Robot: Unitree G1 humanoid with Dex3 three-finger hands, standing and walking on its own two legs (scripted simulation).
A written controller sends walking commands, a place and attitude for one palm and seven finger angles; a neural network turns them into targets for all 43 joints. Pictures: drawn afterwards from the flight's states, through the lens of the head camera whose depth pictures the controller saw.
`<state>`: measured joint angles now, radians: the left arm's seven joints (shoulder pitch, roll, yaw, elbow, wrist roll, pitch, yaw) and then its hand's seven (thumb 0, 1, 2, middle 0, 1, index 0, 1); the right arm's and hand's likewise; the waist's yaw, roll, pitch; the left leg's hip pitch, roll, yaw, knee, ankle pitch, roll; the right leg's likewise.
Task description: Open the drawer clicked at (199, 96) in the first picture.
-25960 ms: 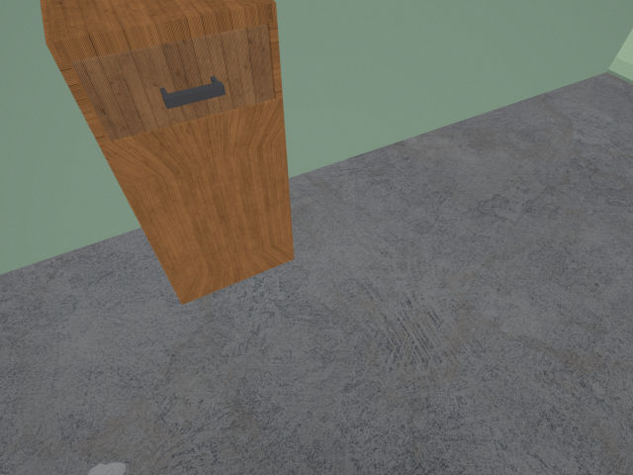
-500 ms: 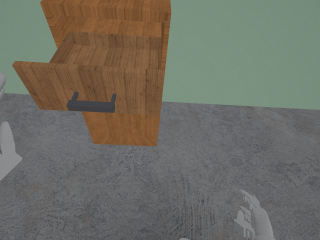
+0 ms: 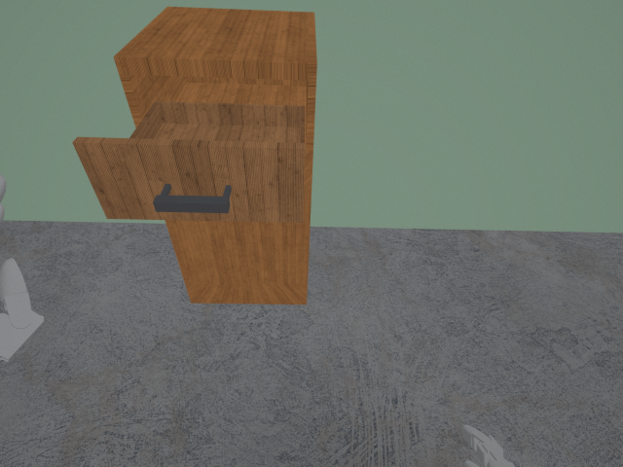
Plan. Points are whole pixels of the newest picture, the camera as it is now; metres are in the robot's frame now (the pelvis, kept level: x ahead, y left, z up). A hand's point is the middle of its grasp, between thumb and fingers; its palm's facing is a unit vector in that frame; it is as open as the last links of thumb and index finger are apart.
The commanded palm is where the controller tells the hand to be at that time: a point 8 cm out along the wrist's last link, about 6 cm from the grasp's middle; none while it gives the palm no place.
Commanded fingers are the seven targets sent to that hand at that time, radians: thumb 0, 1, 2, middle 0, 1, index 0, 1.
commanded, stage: stop stepping back and stand still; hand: left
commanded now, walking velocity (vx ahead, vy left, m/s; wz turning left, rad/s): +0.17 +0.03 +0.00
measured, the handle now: (195, 196) +0.58 +0.23 +0.03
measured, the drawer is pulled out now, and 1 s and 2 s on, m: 0.30 0.30 0.30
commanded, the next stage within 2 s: let the arm hang, fingers relaxed in 0.22 s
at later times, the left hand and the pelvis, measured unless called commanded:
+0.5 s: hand (134, 450) +0.18 +0.24 -0.08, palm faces +0.12 -0.92 -0.36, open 7.4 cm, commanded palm none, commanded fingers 0.00 0.90 0.90 -0.20 -0.30 -0.20 -0.30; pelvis -0.01 +0.00 -0.02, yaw +4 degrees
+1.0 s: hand out of the picture -0.05 +0.22 -0.16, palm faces +0.06 -0.96 -0.26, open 7.3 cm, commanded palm none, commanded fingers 0.00 0.90 0.90 -0.20 -0.30 -0.20 -0.30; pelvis +0.00 +0.02 +0.01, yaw +4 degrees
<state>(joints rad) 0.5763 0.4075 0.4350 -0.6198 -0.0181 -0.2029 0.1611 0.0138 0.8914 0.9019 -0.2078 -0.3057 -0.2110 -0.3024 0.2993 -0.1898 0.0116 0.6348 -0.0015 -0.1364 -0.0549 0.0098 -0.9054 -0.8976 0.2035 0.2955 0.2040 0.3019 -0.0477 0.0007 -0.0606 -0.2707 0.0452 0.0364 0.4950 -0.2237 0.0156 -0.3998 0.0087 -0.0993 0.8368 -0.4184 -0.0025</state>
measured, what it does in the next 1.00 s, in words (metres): steps on the spot: right foot, then left foot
